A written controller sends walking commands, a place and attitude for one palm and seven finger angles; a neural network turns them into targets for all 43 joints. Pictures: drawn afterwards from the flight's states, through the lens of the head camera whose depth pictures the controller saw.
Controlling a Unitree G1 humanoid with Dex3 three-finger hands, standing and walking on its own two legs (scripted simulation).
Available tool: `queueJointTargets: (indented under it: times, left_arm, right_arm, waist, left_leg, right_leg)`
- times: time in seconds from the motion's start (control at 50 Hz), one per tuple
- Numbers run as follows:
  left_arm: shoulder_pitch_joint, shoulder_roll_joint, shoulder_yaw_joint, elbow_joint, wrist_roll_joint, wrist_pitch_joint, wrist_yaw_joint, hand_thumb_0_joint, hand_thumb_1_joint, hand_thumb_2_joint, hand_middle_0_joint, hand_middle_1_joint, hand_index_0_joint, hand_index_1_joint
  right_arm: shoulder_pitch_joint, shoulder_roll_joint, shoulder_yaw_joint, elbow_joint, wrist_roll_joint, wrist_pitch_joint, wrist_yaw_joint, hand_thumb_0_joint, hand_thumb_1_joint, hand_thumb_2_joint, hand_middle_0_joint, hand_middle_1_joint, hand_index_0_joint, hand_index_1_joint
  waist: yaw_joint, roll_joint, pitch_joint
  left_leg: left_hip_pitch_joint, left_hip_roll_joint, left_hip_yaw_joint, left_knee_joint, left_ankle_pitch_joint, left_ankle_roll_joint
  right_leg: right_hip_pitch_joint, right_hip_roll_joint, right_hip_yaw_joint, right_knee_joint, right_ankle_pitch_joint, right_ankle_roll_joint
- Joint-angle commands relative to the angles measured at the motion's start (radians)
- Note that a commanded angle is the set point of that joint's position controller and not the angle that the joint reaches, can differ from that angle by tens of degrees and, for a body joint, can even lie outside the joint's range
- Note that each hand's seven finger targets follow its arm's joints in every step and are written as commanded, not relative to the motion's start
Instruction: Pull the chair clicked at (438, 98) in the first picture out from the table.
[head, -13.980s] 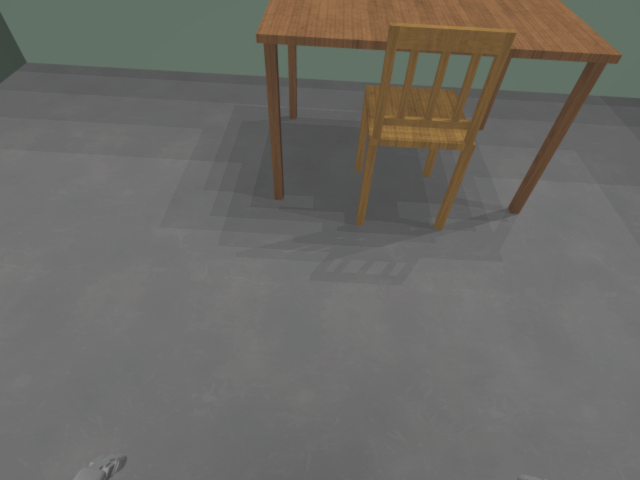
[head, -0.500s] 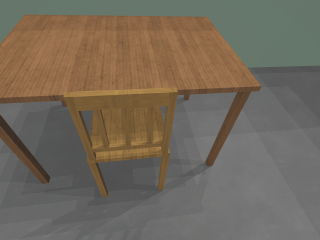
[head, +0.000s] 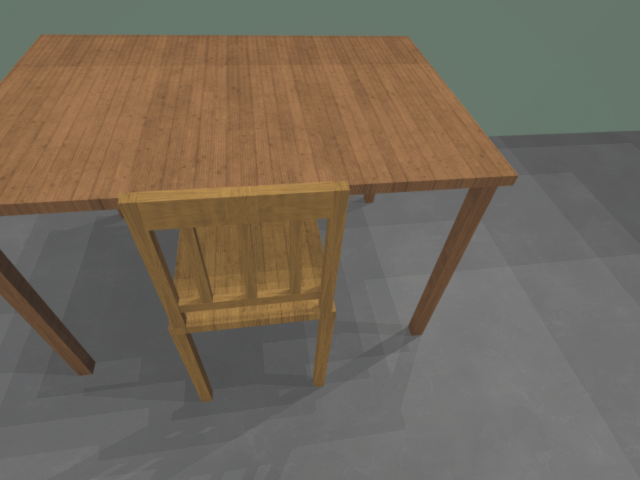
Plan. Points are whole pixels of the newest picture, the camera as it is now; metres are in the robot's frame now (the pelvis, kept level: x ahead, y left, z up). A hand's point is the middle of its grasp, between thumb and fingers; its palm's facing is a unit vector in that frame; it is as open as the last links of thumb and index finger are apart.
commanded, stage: look again from close up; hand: left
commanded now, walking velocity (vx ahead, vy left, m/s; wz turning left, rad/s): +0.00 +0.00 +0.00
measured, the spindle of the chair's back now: (247, 261) +0.52 +0.17 -0.12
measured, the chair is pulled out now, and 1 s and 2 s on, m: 0.00 0.00 0.00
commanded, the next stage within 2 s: none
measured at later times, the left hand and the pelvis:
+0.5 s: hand out of the picture -0.03 +0.15 -0.18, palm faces +0.02 -0.99 -0.14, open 7.4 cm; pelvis +0.01 +0.00 +0.00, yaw +0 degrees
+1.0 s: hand out of the picture -0.02 +0.14 -0.18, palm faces +0.02 -0.99 -0.15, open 7.4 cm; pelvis +0.02 -0.01 +0.00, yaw -1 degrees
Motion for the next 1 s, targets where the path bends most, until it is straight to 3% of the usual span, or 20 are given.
queueJointTargets:
  times: [0.0, 0.82, 0.98]
  left_arm:
    - [0.118, 0.065, 0.017, -0.01, -0.006, -0.008, 0.0, 0.0, 0.9, 0.9, -0.2, -0.3, -0.2, -0.3]
    - [0.113, 0.069, 0.018, 0.008, -0.007, -0.01, 0.003, 0.0, 0.9, 0.9, -0.2, -0.3, -0.2, -0.3]
    - [0.114, 0.066, 0.017, 0.012, -0.008, -0.01, 0.002, 0.0, 0.9, 0.9, -0.2, -0.3, -0.2, -0.3]
  right_arm:
    - [0.06, -0.094, -0.02, -0.029, 0.006, -0.014, -0.005, 0.0, -0.9, -0.9, 0.2, 0.3, 0.2, 0.3]
    - [0.066, -0.093, -0.015, -0.017, 0.006, -0.021, -0.011, 0.0, -0.9, -0.9, 0.2, 0.3, 0.2, 0.3]
    - [0.065, -0.091, -0.016, -0.016, 0.005, -0.018, -0.011, 0.0, -0.9, -0.9, 0.2, 0.3, 0.2, 0.3]
  waist:
    - [0.007, 0.026, 0.077]
    - [0.006, 0.03, 0.07]
    - [0.005, 0.025, 0.088]
  left_leg:
    - [0.026, 0.116, -0.155, -0.123, -0.108, -0.013]
    - [0.09, 0.115, -0.125, -0.1, 0.033, -0.015]
    - [0.092, 0.114, -0.127, -0.106, -0.004, -0.017]
  right_leg:
    - [-0.098, -0.069, 0.062, -0.095, 0.054, -0.043]
    - [-0.084, -0.075, 0.078, -0.102, 0.117, -0.043]
    - [-0.104, -0.073, 0.081, -0.108, 0.094, -0.046]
